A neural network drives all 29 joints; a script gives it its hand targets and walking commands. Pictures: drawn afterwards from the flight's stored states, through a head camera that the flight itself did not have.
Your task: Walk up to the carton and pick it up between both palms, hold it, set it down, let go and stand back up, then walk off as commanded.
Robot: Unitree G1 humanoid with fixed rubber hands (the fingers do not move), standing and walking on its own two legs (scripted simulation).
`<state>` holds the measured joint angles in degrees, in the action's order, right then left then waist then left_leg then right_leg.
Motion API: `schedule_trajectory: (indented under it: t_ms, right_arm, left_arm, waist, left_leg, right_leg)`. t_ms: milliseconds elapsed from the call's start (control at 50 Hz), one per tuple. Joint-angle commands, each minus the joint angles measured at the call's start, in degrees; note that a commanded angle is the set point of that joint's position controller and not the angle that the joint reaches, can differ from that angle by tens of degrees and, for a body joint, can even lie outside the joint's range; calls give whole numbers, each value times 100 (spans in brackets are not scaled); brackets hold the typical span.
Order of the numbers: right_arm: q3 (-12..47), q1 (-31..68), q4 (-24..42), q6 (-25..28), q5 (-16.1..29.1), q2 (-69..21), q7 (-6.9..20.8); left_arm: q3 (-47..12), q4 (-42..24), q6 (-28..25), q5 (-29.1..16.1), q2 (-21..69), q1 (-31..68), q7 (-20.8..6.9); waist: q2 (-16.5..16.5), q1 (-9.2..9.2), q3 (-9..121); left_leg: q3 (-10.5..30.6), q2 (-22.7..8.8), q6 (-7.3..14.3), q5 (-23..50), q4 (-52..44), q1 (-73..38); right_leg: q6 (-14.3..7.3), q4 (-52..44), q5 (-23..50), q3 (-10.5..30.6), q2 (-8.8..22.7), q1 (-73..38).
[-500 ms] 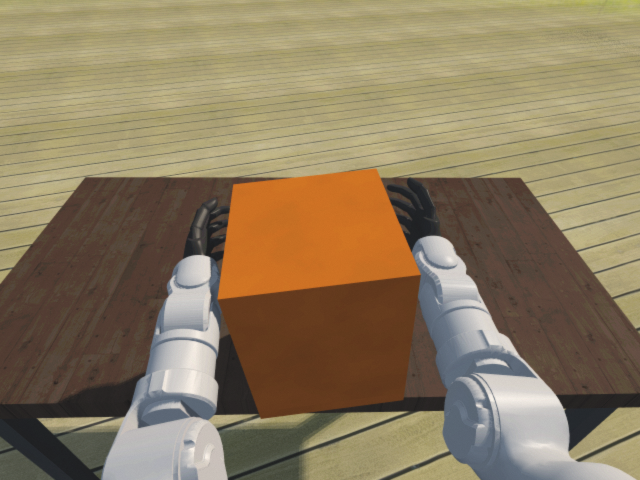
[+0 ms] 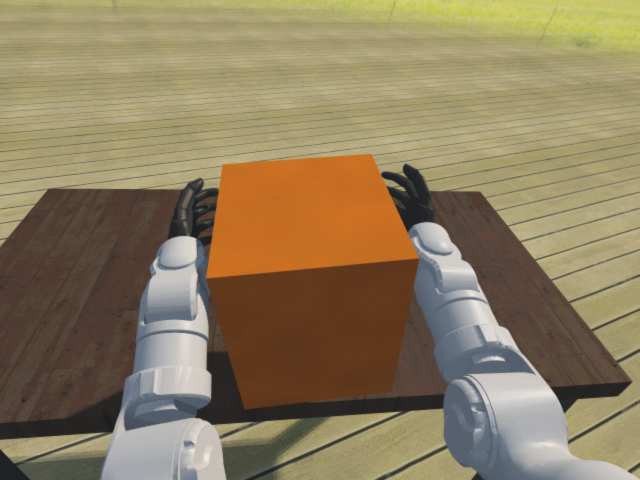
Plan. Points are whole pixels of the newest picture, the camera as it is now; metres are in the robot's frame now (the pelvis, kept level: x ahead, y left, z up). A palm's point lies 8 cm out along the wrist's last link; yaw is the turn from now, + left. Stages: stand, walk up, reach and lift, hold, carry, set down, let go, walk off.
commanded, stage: reach and lift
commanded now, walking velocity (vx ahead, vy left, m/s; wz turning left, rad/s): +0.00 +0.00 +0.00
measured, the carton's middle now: (308, 280) +0.37 +0.02 +0.11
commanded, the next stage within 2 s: hold in 1.58 s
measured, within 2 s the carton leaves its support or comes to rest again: neither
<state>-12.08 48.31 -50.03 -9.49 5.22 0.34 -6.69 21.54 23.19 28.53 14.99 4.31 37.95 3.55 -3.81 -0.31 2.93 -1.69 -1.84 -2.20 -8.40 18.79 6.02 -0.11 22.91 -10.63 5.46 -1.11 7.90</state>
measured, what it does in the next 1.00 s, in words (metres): stands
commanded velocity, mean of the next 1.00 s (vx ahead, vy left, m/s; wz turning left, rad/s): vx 0.00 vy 0.00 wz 0.00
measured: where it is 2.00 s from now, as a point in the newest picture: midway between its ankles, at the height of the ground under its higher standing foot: outside the picture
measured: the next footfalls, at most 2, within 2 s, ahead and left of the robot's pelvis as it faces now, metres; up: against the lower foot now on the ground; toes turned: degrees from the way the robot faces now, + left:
none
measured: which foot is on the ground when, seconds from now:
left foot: down 0.00-1.00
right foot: down 0.00-1.00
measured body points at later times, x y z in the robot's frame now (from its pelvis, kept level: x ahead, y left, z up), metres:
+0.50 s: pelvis +0.00 +0.00 +0.00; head -0.06 +0.05 +0.44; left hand +0.38 +0.19 +0.20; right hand +0.41 -0.10 +0.25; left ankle +0.02 +0.14 -0.75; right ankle +0.03 -0.12 -0.75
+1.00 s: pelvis +0.01 +0.00 +0.00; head -0.06 +0.02 +0.45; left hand +0.40 +0.16 +0.23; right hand +0.42 -0.13 +0.25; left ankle +0.02 +0.14 -0.75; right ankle +0.03 -0.12 -0.75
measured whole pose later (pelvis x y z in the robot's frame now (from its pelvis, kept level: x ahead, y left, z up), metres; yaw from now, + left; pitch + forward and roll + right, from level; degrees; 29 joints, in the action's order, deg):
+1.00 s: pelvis +0.01 +0.00 +0.00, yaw +0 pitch -6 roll +1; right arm -7.6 58.4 -49.8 -22.6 12.2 5.1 -11.9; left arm 21.5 28.1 39.0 15.0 -0.7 49.5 0.7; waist -2.5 -2.3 3.1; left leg -1.7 -1.5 -1.3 -9.4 19.4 3.8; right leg 0.6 22.8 -11.3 5.4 -0.7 5.3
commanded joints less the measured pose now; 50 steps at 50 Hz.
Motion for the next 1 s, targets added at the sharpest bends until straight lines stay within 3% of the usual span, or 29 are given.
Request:
schedule_trajectory:
  t_ms: [0, 40, 60, 100, 120, 140, 180, 220, 240, 260, 280, 340, 360, 380, 440, 460, 500, 580, 620, 660, 680, 700, 740, 760, 820, 840, 880, 920, 980]
  right_arm:
    - [1974, 4116, 841, -142, -39, -3532, 574]
    - [2054, 4081, 600, -273, -26, -3400, 533]
    - [2169, 4468, 1015, -251, 77, -3622, 515]
    - [2194, 4197, 830, -347, 85, -3728, 449]
    - [2068, 4223, 619, -406, 33, -3589, 409]
    - [2424, 4350, 1304, -318, 278, -3864, 372]
    - [2546, 4292, 1103, -407, 382, -3853, 305]
    - [2823, 4087, 1539, -422, 746, -3953, 194]
    - [2816, 4133, 1355, -455, 742, -3846, 156]
    - [2904, 4100, 1518, -471, 944, -3881, 135]
    - [2930, 3885, 1489, -557, 929, -3778, 86]
    - [3179, 3358, 1728, -799, 1166, -3580, -34]
    - [2937, 3532, 1516, -900, 1165, -3266, -36]
    - [2876, 3613, 1382, -995, 1225, -3198, -2]
    - [2416, 3666, 938, -1068, 1043, -2940, 69]
    - [2283, 3787, 875, -1095, 1055, -2880, 132]
    - [1924, 4259, 687, -1092, 866, -2881, 213]
    - [1713, 5031, 712, -905, 741, -3101, 429]
    - [1885, 5269, 1032, -814, 826, -3278, 463]
    - [2246, 5422, 1293, -750, 958, -3636, 444]
    - [2207, 5472, 1230, -733, 947, -3565, 425]
    - [2102, 5157, 865, -888, 929, -3460, 390]
    - [1994, 4923, 585, -995, 740, -3363, 329]
    - [2023, 4952, 694, -1046, 819, -3471, 306]
    - [2188, 4594, 674, -1263, 801, -3484, 141]
    - [2482, 4670, 842, -1262, 950, -3597, 115]
    - [2704, 4708, 1062, -1376, 1217, -3708, -27]
    - [3213, 5302, 1931, -1244, 1729, -4014, -69]
    - [3433, 5156, 2572, -1352, 2119, -3768, -195]
  left_arm:
    - [-2125, 93, 12, -255, 2441, 4583, -805]
    - [-1868, 587, 113, -154, 2210, 4307, -905]
    - [-1880, 435, 93, -293, 2165, 4515, -920]
    - [-1796, 296, 75, -315, 2062, 4557, -960]
    - [-1589, 808, 186, -108, 2004, 4332, -1029]
    - [-1874, 120, 128, -292, 2210, 4556, -1048]
    - [-1912, 41, 58, -300, 2228, 4711, -1025]
    - [-2422, -729, 57, -615, 2433, 4747, -967]
    - [-2453, -532, 58, -537, 2522, 4728, -982]
    - [-2584, -1044, 80, -639, 2508, 4930, -953]
    - [-2517, -711, 204, -499, 2425, 4508, -978]
    - [-2671, -1195, 406, -442, 2356, 3988, -994]
    - [-2770, -757, 587, -419, 2492, 3982, -1008]
    - [-2610, -795, 732, -224, 2436, 4056, -1034]
    - [-2893, -995, 830, -414, 2507, 4757, -1076]
    - [-2826, -983, 898, -398, 2438, 4782, -1033]
    - [-2931, -581, 927, -487, 2592, 5315, -1018]
    - [-2868, -198, 807, -625, 2704, 5799, -883]
    - [-3119, -634, 644, -881, 2878, 6289, -746]
    - [-2908, -591, 548, -906, 2772, 5964, -624]
    - [-2808, -248, 558, -932, 2752, 5821, -637]
    - [-2375, 293, 710, -612, 2535, 5308, -697]
    - [-2053, 456, 806, -427, 2333, 5153, -821]
    - [-1690, 666, 862, -302, 2211, 5000, -922]
    - [-1212, 825, 957, -117, 1871, 4640, -1177]
    - [-1232, 569, 932, -123, 1907, 4800, -1187]
    - [-1267, 495, 950, -171, 1828, 4764, -1248]
    - [-1839, -479, 789, -614, 2125, 5415, -1161]
    - [-2682, -1206, 805, -1078, 2474, 5545, -919]
  waist:
    - [0, 161, 1276]
    - [-91, 166, 1009]
    - [-410, 193, 1460]
    - [-320, 193, 1497]
    - [-408, 132, 971]
    - [-273, 194, 2003]
    - [-229, 129, 1954]
    - [-83, -188, 2586]
    - [244, -112, 2356]
    - [335, -207, 2787]
    - [395, -143, 2406]
    - [665, -283, 2416]
    - [863, -422, 1964]
    - [928, -326, 1534]
    - [1054, -596, 1296]
    - [1057, -514, 1168]
    - [1084, -640, 987]
    - [905, -489, 1177]
    - [954, -524, 1829]
    - [553, -315, 2223]
    - [396, -346, 2086]
    - [257, -239, 1555]
    - [28, -295, 1355]
    - [-126, -175, 1335]
    - [-565, -53, 1316]
    - [-524, 80, 1612]
    - [-565, 11, 1732]
    - [-318, 81, 2754]
    - [307, -341, 3233]
  left_leg:
    - [-303, 484, 379, -295, -327, -195]
    - [-330, 551, 442, -628, -385, -67]
    - [-312, 521, 504, -437, -326, -143]
    - [-372, 575, 486, -291, -317, -110]
    - [-326, 577, 511, -503, -408, 117]
    - [-323, 591, 469, 177, -235, -225]
    - [-276, 616, 418, 152, -264, -184]
    - [-185, 629, 263, 1037, 9, -520]
    - [-179, 664, 179, 794, -54, -337]
    - [-114, 641, 135, 1168, 78, -615]
    - [-140, 668, 120, 1119, 62, -573]
    - [-95, 637, 3, 1626, 228, -766]
    - [-56, 599, -56, 1265, 120, -779]
    - [-89, 564, -18, 1060, 43, -710]
    - [-58, 432, -38, 211, -149, -728]
    - [-82, 430, -15, 145, -226, -733]
    - [-44, 398, -36, -729, -354, -258]
    - [5, 274, 128, -1431, -586, 338]
    - [82, 255, 61, -1250, -519, 142]
    - [-12, 411, 137, -138, -163, -217]
    - [-6, 449, 134, -152, -157, -217]
    - [-49, 477, 246, -410, -233, -106]
    - [-114, 512, 318, -318, -228, -265]
    - [-160, 543, 428, -321, -213, -235]
    - [-233, 606, 570, -80, -278, -405]
    - [-288, 611, 546, 80, -278, -368]
    - [-222, 653, 497, 342, -219, -293]
    - [-191, 671, 368, 787, -55, -502]
    - [13, 693, 44, 1681, 318, -791]
  right_leg:
    - [354, -863, -135, -662, 14, -663]
    - [377, -958, -434, -645, 62, -558]
    - [420, -900, -241, -636, 36, -722]
    - [509, -829, 259, -583, 93, -840]
    - [523, -883, 135, -578, 131, -842]
    - [539, -705, 977, -549, 119, -1169]
    - [551, -711, 1121, -580, 90, -1259]
    - [573, -516, 2520, -582, 30, -1793]
    - [519, -527, 2359, -585, 45, -1644]
    - [550, -454, 2758, -612, 4, -1760]
    - [525, -518, 2677, -578, 6, -1737]
    - [510, -408, 3312, -559, -51, -1869]
    - [436, -558, 2603, -608, -101, -1501]
    - [400, -673, 2071, -625, -113, -1311]
    - [244, -876, 446, -720, -165, -750]
    - [193, -910, 278, -738, -158, -593]
    - [145, -975, -653, -753, -175, -317]
    - [159, -788, -989, -780, -242, -295]
    - [166, -691, -748, -864, -293, -350]
    - [208, -766, 104, -724, -183, -444]
    - [250, -790, 8, -754, -198, -383]
    - [263, -946, -355, -676, -153, -232]
    - [302, -1001, -358, -629, -156, -346]
    - [358, -1017, -354, -570, -109, -372]
    - [519, -1067, 355, -522, -80, -671]
    - [530, -945, 769, -476, -70, -984]
    - [617, -837, 1699, -440, -31, -1303]
    - [618, -648, 2269, -470, -83, -1508]
    - [573, -451, 3252, -501, -231, -1630]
